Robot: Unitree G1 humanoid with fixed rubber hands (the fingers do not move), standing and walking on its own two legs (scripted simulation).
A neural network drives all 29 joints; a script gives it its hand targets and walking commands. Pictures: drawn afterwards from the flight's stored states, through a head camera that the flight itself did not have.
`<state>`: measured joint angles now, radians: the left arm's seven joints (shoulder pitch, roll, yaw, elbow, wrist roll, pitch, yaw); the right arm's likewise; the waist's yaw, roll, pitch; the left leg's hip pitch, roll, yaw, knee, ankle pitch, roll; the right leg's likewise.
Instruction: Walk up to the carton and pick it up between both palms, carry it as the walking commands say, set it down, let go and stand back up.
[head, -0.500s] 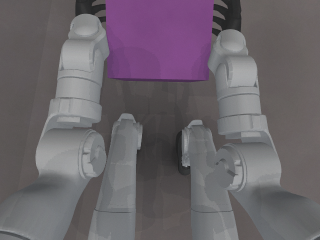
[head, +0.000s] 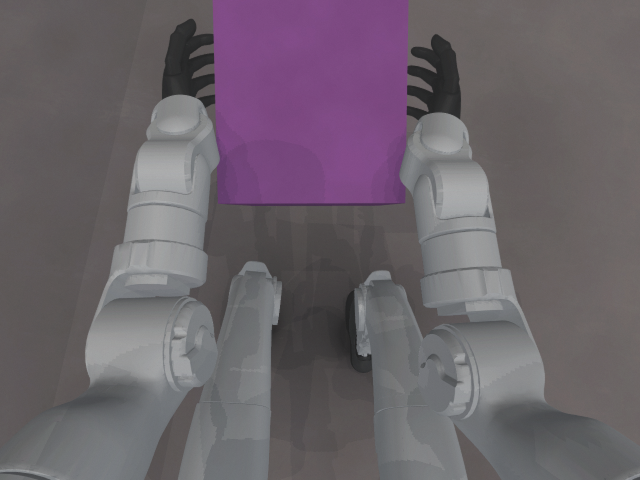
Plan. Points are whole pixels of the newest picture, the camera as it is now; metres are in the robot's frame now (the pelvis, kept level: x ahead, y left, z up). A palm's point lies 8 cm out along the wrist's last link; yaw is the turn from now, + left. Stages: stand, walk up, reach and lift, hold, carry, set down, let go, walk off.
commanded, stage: reach and lift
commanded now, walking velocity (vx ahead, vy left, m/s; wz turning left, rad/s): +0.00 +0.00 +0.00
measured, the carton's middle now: (313, 106) +0.52 +0.03 -0.12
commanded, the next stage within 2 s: none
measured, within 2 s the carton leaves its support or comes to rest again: neither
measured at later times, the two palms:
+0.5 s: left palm (121, 57) +0.45 +0.17 +0.09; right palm (512, 74) +0.45 -0.10 +0.10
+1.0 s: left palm (86, 42) +0.43 +0.17 +0.13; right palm (573, 15) +0.45 -0.10 +0.16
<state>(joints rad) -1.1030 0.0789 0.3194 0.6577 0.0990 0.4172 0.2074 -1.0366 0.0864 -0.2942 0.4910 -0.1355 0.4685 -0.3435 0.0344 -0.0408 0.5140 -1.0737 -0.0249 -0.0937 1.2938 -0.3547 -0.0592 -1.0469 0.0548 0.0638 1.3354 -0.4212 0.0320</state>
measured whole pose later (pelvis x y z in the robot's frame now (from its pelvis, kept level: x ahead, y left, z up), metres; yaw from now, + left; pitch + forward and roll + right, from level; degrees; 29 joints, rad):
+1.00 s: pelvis +0.12 +0.01 +0.13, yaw +1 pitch +6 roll +0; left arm -0.39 -0.14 0.34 0.57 0.28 0.50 0.14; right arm -0.46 0.22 -0.31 0.57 -0.33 0.48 -0.09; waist -0.01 -0.02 -0.12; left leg -0.45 -0.01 -0.09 0.59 -0.24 -0.03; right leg -0.41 0.02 0.07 0.59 -0.29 0.02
